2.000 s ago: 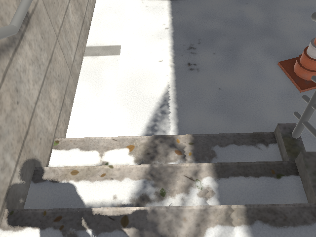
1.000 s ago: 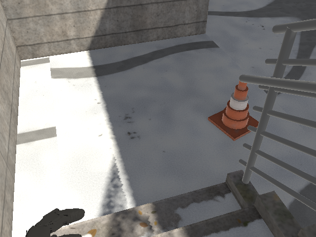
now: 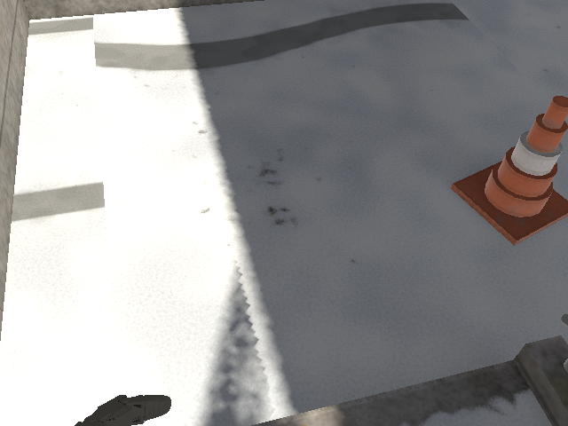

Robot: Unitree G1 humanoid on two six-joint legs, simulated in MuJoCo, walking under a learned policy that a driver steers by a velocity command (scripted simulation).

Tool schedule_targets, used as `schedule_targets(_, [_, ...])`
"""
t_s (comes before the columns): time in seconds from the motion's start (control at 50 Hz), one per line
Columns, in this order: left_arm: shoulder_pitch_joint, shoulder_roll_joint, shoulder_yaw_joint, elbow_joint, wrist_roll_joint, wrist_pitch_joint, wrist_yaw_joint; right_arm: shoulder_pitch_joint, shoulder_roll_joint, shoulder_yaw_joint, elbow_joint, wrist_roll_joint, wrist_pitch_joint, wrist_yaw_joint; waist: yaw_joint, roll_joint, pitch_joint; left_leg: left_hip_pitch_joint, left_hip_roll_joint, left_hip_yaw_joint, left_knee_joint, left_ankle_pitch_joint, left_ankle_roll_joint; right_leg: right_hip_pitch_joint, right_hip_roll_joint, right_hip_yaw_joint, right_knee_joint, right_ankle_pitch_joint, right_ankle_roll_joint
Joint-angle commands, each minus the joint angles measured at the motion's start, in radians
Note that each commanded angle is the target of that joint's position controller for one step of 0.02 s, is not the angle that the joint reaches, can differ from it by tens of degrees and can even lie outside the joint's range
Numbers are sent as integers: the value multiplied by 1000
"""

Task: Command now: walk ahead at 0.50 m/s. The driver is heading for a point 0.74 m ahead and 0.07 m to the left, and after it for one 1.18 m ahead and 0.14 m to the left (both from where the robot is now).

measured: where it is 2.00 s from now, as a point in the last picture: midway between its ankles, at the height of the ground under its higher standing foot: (242, 374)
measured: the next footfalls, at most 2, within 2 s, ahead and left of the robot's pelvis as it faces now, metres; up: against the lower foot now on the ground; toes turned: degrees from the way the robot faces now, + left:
right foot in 0.04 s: +0.18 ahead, -0.10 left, -0.17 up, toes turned +0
left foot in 0.58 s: +0.48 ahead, +0.14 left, -0.34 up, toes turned -3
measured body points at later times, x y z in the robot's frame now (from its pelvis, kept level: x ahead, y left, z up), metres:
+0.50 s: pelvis +0.28 +0.02 -0.14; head +0.28 +0.02 +0.31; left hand +0.22 +0.26 -0.28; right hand +0.47 -0.22 -0.23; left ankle +0.45 +0.16 -0.85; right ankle +0.14 -0.10 -0.80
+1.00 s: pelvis +0.55 +0.06 -0.27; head +0.56 +0.07 +0.18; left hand +0.77 +0.28 -0.35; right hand +0.48 -0.17 -0.40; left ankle +0.44 +0.15 -0.97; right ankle +0.77 -0.13 -0.93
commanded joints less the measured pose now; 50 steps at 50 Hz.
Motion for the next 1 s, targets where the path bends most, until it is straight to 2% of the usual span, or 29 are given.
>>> schedule_targets(0.02, [184, 105, 48, 38, 0, -24, 5, 24, -123, -27, 14, -23, 4, 12, 131, 167, 31, -20, 169, -243, 183, 1033, 78, 226, -39, -2, -129, -31, -69])
schedule_targets(0.04, [445, 126, 58, 135, 17, -16, 10, -34, -119, -19, 13, -11, -15, 34, 254, 110, -22, -201, 121, -152, 469, 1011, 40, 525, -51, -63, -116, 88, -90])
schedule_targets(0.06, [613, 148, 47, 197, 37, -10, -2, 87, -13, -4, 26, -15, -38, 58, 237, -129, -163, -640, -39, -187, 982, -3, -26, 1029, -246, 135, 282, 431, -227])
schedule_targets(0.1, [549, 165, 53, 180, -5, 11, 5, 93, -147, -8, -63, 31, -65, 61, 222, -227, -314, -885, 55, -253, 1021, 52, -76, 1068, -377, 409, 210, -54, -358])
schedule_targets(0.12, [452, 156, 55, 189, -20, 13, 13, -57, -161, -7, -126, 30, -57, 43, 196, -42, -173, -959, 131, -160, 845, 262, -62, 874, -375, 523, 30, -618, -365])
schedule_targets(0.14, [341, 109, 37, 166, -5, 10, 18, -159, -176, -20, -146, 19, -36, 17, 152, 142, -32, -892, 151, -95, 819, 370, -66, 605, -372, 570, -95, -784, -343])
schedule_targets(0.16, [241, 62, 18, 152, 24, -19, 24, -172, -168, -26, -147, 12, -30, 12, 88, 184, 49, -794, 190, -191, 589, 599, -48, 365, -341, 548, -71, -721, -306])
schedule_targets(0.2, [219, 7, -5, 177, 14, -38, 31, -133, -126, -29, -143, -29, -30, 18, 18, 89, 136, -652, 245, -164, 299, 702, -71, 60, -190, 295, -28, -464, -235])
schedule_targets(0.24, [289, 67, 12, 228, 27, -18, 62, -181, -67, -21, -184, -66, -35, 32, 37, -23, 63, -585, 260, -97, 159, 748, -100, 68, -144, 259, -13, -240, -243])
schedule_targets(0.28, [314, 129, 30, 230, 43, -13, 72, -129, -76, -22, -162, -49, -34, 55, 27, -4, -10, -552, 252, -84, 167, 899, -99, 105, -154, 250, 51, -218, -250])
schedule_targets(0.34, [447, 47, 9, 276, -24, -34, 101, -357, -127, -34, -239, -54, -40, 75, 104, 46, 81, -683, 265, -142, -250, 1273, -62, 189, -96, 192, 137, -589, -192])
schedule_targets(0.38, [441, 46, 2, 272, -16, -21, 112, -430, -87, -21, -262, -73, -47, 100, 139, 25, 68, -459, 209, -74, -358, 1432, -61, 56, -45, 131, 172, -696, -170])
schedule_targets(0.48, [472, 94, 15, 256, -14, 31, 132, -525, -69, -7, -326, -32, -33, 146, 203, 22, 122, -433, 195, -85, -538, 1241, -79, 178, -70, 201, 392, -724, -164])
schedule_targets(0.54, [446, 127, 30, 252, -9, 46, 141, -420, -125, -29, -280, -19, -25, 138, 170, 22, 126, -344, 244, -59, -685, 1112, -58, 286, -97, 244, 572, -561, -127])
schedule_targets(0.58, [443, 103, 30, 303, -17, 24, 119, -25, -175, -61, -128, -32, -24, 113, -2, 110, 23, 136, 243, 5, -723, 1246, -15, 98, -7, 144, 1000, -574, -63])
schedule_targets(0.6, [514, 20, 20, 329, -17, -4, 92, 183, -211, -59, -47, -61, -23, 115, -46, 371, -80, 488, 344, -72, -460, 1582, 61, -234, 171, 99, 1535, -1234, -10])
schedule_targets(0.62, [624, 30, 10, 291, -41, -26, 76, 155, -227, -45, -55, -50, -18, 120, 27, 515, -167, 633, 415, -190, -265, 1604, 92, -498, 139, 154, 1784, -1307, 12])
schedule_targets(0.66, [456, 77, 11, 151, -76, -37, 85, 112, -298, -74, -36, 2, 2, 112, 31, 421, -219, 526, 570, -594, -639, 724, 266, -669, 103, 59, 1779, -1098, 45])
schedule_targets(0.68, [299, 122, 25, 125, -73, -7, 115, -48, -188, -41, -90, -27, -8, 102, 64, 104, -62, 285, 532, -590, -770, 428, 226, -639, 10, 38, 1602, -870, 7])
schedule_targets(0.7, [251, 83, 14, 100, -66, 14, 126, -154, -192, -33, -89, -42, -23, 95, 112, 141, 45, 81, 537, -635, -777, 457, 233, -583, -16, 33, 1566, -811, 4])
schedule_targets(0.72, [266, 64, 15, 107, -33, 24, 125, -240, -144, -12, -108, -47, -45, 103, 169, 63, 101, -86, 509, -614, -752, 526, 201, -518, -62, 69, 1484, -769, -8])
schedule_targets(0.74, [305, 92, 35, 130, -41, 19, 115, -256, -75, 9, -107, -51, -65, 108, 205, 64, 118, -173, 416, -463, -702, 549, 138, -465, -88, 142, 1248, -598, -34])
schedule_targets(0.78, [258, 97, 48, 119, -8, 3, 107, -223, -121, 1, -97, -49, -83, 80, 189, 148, 148, -272, 314, -278, -745, 745, 116, -346, -105, 87, 865, -414, 16])
schedule_targets(0.82, [157, 1, 25, 65, 28, 12, 89, -119, -124, -4, -36, -40, -57, 46, 155, 178, 60, -187, 317, -283, -709, 1006, 163, -283, -108, 53, 702, -355, 54])
schedule_targets(0.84, [187, 25, 33, 61, 17, 11, 78, -100, -153, -9, -28, -47, -54, 43, 164, 188, 27, -114, 337, -291, -672, 1093, 173, -301, -111, 78, 709, -290, 40])
schedule_targets(0.86, [190, 58, 38, 73, 13, 8, 68, -101, -183, -20, -40, -44, -58, 44, 158, 135, 20, -69, 328, -262, -639, 1096, 167, -323, -92, 52, 687, -257, 34])
schedule_targets(0.9, [28, 100, 48, 20, -1, -19, 47, 30, -138, -12, -7, -9, -72, 33, 85, 106, 62, 141, 323, -285, -571, 877, 125, -534, -104, 107, 480, -104, 3])
schedule_targets(0.96, [-121, 47, 27, -6, 38, -42, 2, 51, -100, 0, -25, -36, -56, 5, 25, 119, 111, -38, 242, -177, -502, 746, 76, -320, -44, 16, 230, 169, -17])
schedule_targets(1.0, [-106, 21, 24, -2, 24, -28, -10, 22, -98, 4, -35, -33, -42, 10, 27, 149, 111, -186, 218, -152, -464, 727, 68, -109, -6, -4, 214, 219, -14])
Keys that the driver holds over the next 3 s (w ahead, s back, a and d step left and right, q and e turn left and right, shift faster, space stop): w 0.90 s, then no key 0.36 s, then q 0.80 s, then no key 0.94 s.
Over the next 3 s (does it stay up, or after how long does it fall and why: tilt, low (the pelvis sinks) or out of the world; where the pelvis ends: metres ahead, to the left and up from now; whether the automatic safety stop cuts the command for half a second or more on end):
stays up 0.87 0.05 -0.42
